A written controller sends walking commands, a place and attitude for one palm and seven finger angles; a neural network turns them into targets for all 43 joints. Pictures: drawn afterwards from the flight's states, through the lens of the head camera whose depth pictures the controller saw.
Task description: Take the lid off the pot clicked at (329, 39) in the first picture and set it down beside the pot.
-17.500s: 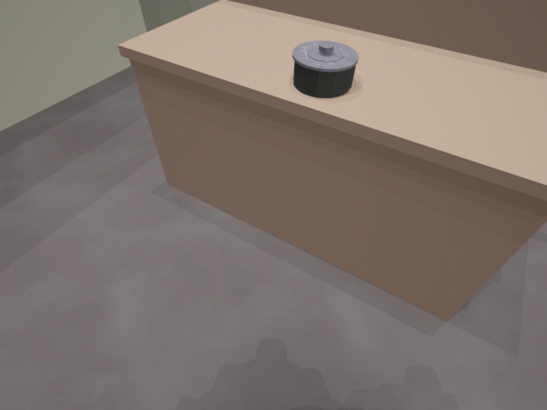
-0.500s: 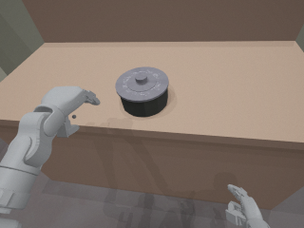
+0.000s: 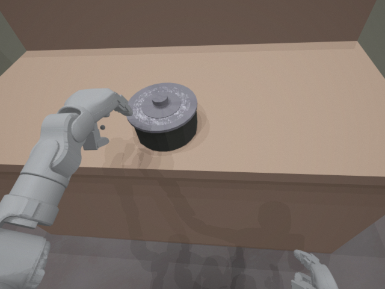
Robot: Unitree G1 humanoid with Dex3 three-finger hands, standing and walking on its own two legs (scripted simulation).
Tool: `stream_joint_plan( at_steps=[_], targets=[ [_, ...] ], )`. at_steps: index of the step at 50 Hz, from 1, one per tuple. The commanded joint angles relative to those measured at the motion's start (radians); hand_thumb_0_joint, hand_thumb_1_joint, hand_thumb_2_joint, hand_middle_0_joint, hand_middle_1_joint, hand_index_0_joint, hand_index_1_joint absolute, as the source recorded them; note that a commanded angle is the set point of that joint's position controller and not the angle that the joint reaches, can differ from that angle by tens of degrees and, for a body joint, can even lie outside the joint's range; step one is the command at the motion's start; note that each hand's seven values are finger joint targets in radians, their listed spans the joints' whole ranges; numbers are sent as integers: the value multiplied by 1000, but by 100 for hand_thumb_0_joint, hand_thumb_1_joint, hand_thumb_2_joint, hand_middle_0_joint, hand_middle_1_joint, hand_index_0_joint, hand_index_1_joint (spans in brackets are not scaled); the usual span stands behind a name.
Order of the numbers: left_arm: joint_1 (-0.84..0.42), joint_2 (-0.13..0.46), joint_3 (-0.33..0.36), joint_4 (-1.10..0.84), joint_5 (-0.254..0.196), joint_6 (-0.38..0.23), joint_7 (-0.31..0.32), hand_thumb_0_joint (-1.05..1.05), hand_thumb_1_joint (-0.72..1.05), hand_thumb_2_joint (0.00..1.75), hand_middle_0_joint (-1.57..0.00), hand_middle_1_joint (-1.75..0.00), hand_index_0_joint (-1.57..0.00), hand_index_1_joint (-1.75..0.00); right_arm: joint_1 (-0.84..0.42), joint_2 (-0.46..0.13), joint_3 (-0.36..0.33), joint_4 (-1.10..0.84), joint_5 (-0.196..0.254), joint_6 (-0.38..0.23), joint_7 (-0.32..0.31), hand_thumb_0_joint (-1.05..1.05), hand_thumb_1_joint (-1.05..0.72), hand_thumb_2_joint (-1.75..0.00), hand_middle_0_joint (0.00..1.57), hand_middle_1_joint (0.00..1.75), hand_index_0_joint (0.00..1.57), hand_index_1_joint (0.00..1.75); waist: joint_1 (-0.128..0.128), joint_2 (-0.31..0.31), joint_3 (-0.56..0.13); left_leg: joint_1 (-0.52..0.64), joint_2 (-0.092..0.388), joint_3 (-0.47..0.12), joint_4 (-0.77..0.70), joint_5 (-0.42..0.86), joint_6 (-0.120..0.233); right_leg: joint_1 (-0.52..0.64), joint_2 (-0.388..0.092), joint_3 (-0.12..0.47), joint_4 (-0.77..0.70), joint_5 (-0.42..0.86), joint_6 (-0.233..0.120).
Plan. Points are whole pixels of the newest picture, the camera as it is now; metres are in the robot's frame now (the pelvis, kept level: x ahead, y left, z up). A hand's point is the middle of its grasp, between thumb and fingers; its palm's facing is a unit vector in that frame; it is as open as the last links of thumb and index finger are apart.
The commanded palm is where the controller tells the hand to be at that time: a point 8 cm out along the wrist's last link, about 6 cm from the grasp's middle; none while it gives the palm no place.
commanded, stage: move the open hand above the knob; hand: left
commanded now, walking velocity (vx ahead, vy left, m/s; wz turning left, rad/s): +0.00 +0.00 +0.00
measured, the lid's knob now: (159, 99) +0.55 +0.11 +0.08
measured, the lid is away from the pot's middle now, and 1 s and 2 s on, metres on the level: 0.00 0.00 0.00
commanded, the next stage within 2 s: lower the open fingers around the knob in 1.58 s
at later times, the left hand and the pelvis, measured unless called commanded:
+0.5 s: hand (138, 100) +0.47 +0.14 +0.15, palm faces -0.28 -0.02 -0.96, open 10.2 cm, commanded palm +0.47 +0.14 +0.21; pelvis +0.02 +0.00 +0.00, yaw +0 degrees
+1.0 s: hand (153, 82) +0.53 +0.11 +0.15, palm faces -0.32 -0.04 -0.95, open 10.2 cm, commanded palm +0.52 +0.12 +0.21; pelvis +0.03 +0.00 +0.00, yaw -3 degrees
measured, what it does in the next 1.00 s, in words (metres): stands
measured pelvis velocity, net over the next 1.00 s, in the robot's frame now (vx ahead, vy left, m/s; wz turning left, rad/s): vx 0.03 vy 0.00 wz -0.05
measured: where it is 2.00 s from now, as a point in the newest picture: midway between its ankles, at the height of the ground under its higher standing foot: outside the picture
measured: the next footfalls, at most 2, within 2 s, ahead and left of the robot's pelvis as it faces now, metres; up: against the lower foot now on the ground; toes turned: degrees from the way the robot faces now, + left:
none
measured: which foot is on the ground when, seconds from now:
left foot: down 0.00-1.00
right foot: down 0.00-1.00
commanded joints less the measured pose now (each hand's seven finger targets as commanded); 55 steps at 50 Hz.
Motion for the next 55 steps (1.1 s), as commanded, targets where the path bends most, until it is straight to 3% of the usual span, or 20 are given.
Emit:
stream_joint_plan(
  at_steps=[1,3,5,9,11,14,16,23,26,28,32,34,38,41,44,45,46,49,52,55],
  targets=[
    [-482,243,131,-156,19,2,50,0,-33,147,-83,-8,-83,-8,-94,-104,-35,-150,6,-36,-3,0,-90,-90,20,30,20,30,0,-62,-397,289,-36,-3,-9,203,42,-20,46,-20,-70,321,-32],
    [-506,191,90,-100,20,19,55,0,-33,147,-83,-8,-83,-8,-84,-103,-37,-139,11,-31,0,0,-90,-90,20,30,20,30,-12,-72,-365,288,-32,-8,-11,196,39,-56,50,-29,-70,303,-34],
    [-528,226,117,-95,22,20,64,0,-33,147,-83,-8,-83,-8,-71,-114,-43,-133,11,-29,0,0,-90,-90,20,30,20,30,-14,-81,-390,298,-28,-11,-5,198,41,-51,50,-26,-71,304,-36],
    [-615,158,58,-64,36,39,72,0,-33,147,-83,-8,-83,-8,-71,-102,-39,-124,14,-27,6,0,-90,-90,20,30,20,30,-21,-63,-426,330,-26,-17,2,262,37,-70,53,-30,-55,334,-37],
    [-637,186,85,-60,43,41,78,0,-33,147,-83,-8,-83,-8,-51,-107,-42,-119,10,-26,11,0,-90,-90,20,30,20,30,-18,-68,-457,339,-22,-21,3,283,37,-55,53,-32,-53,350,-38],
    [-655,133,45,39,47,62,83,0,-33,147,-83,-8,-83,-8,-52,-103,-36,-107,16,-19,13,0,-90,-90,20,30,20,30,-24,-112,-411,294,-25,-14,2,263,36,-69,53,-36,-49,353,-37],
    [-714,98,10,23,54,68,84,0,-33,147,-83,-8,-83,-8,-47,-101,-41,-109,14,-14,15,0,-90,-90,20,30,20,30,-34,-92,-443,320,-23,-15,5,275,37,-76,52,-35,-51,356,-37],
    [-845,88,5,166,73,77,100,0,-33,147,-83,-8,-83,-8,-3,-98,-41,-79,9,-20,3,0,-90,-90,20,30,20,30,-50,-95,-461,315,-27,-9,9,258,42,-82,53,-29,-50,370,-38],
    [-870,96,13,239,75,74,100,0,-33,147,-83,-8,-83,-8,16,-103,-42,-68,6,-20,-3,0,-90,-90,20,30,20,30,-57,-136,-459,283,-29,3,8,242,47,-62,48,-23,-56,396,-33],
    [-908,32,-43,303,79,81,98,0,-33,147,-83,-8,-83,-8,27,-100,-42,-56,9,-18,-7,0,-90,-90,20,30,20,30,-74,-142,-423,270,-30,7,5,218,47,-97,50,-26,-60,378,-32],
    [-977,114,28,289,87,60,100,0,-33,147,-83,-8,-83,-8,63,-106,-52,-50,-2,-33,-14,0,-90,-90,20,30,20,30,-73,-127,-519,310,-31,9,26,283,57,-49,47,-10,-55,467,-31],
    [-963,90,2,396,95,72,102,0,-33,147,-83,-8,-83,-8,76,-108,-49,-34,3,-28,-18,0,-90,-90,20,30,20,30,-86,-150,-451,253,-31,21,19,253,55,-73,48,-12,-59,457,-28],
    [-1018,84,-12,423,99,75,102,0,-33,147,-83,-8,-83,-8,95,-115,-54,-25,3,-31,-22,0,-90,-90,20,30,20,30,-100,-139,-459,240,-29,29,20,239,58,-74,47,-7,-64,473,-25],
    [-1105,100,5,346,97,52,103,0,-33,147,-83,-8,-83,-8,121,-114,-67,-26,-5,-49,-22,0,-90,-90,20,30,20,30,-106,-108,-557,313,-30,20,45,327,65,-59,51,3,-56,541,-24],
    [-984,119,32,518,116,70,109,0,-33,147,-83,-8,-83,-8,141,-120,-64,-6,-4,-45,-24,0,-90,-90,20,30,20,30,-98,-124,-487,255,-25,29,39,304,60,-85,53,-4,-59,508,-26],
    [-947,114,34,544,108,69,108,0,-33,147,-83,-8,-83,-8,155,-126,-63,-5,-4,-43,-24,0,-90,-90,20,30,20,30,-97,-169,-468,222,-22,31,36,299,61,-69,50,-9,-63,522,-26],
    [-984,155,55,500,116,69,109,0,-33,147,-83,-8,-83,-8,140,-130,-62,-12,-4,-41,-22,0,-90,-90,20,30,20,30,-90,-150,-483,220,-20,37,33,284,61,-53,47,0,-63,534,-23],
    [-1055,70,-11,400,120,57,107,0,-33,147,-83,-8,-83,-8,138,-114,-72,-24,-6,-48,-16,0,-90,-90,20,30,20,30,-101,-72,-542,318,-18,20,50,364,62,-98,55,-8,-56,522,-28],
    [-1053,126,42,383,118,49,106,0,-33,147,-83,-8,-83,-8,149,-117,-78,-25,-8,-50,-16,0,-90,-90,20,30,20,30,-97,-93,-556,334,-13,13,53,390,65,-89,58,-5,-59,529,-25],
    [-1022,57,-10,434,112,58,110,0,-33,147,-83,-8,-83,-8,154,-118,-75,-14,-5,-45,-14,0,-90,-90,20,30,20,30,-104,-92,-499,310,-8,12,44,361,59,-139,58,-19,-65,473,-31]
  ],
)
